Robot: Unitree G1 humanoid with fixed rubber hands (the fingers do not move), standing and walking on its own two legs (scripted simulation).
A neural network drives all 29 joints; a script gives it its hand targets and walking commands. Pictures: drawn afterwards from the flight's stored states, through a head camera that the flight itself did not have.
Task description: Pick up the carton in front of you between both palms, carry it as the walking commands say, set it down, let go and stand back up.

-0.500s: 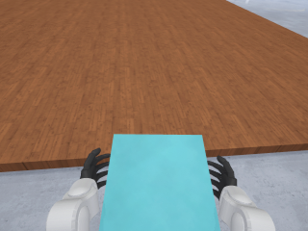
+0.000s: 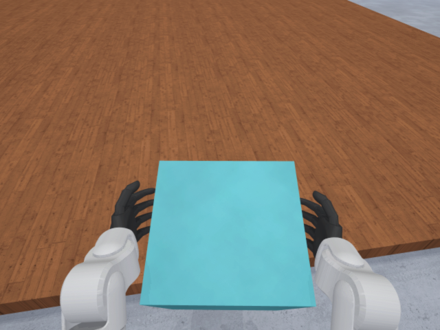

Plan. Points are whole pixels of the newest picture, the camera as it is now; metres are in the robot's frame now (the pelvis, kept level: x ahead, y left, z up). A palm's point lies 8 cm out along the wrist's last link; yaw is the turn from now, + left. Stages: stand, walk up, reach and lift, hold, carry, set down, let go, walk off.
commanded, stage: carry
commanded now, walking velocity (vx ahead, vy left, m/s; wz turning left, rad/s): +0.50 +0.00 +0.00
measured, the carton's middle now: (225, 244) +0.28 +0.00 +0.06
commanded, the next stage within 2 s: none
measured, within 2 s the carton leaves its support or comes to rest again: neither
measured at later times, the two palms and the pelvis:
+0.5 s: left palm (162, 106) +0.63 +0.16 +0.13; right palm (283, 111) +0.62 -0.14 +0.14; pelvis +0.25 +0.01 +0.01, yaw -1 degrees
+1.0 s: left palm (177, 91) +0.70 +0.14 +0.14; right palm (287, 96) +0.70 -0.17 +0.13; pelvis +0.36 -0.02 +0.04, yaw +0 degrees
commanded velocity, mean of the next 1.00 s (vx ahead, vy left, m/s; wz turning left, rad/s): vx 0.04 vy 0.00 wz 0.00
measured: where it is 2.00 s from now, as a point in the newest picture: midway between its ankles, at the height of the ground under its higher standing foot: outside the picture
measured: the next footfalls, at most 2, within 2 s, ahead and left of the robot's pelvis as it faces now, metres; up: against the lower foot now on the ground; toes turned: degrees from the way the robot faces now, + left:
left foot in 0.40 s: +0.38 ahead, +0.09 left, +0.00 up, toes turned +6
right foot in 0.58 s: +0.27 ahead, -0.11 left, +0.01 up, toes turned -4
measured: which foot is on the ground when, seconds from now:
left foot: down 0.00-0.02, up 0.04-0.38, down 0.40-1.00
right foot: down 0.00-0.42, up 0.44-0.56, down 0.58-1.00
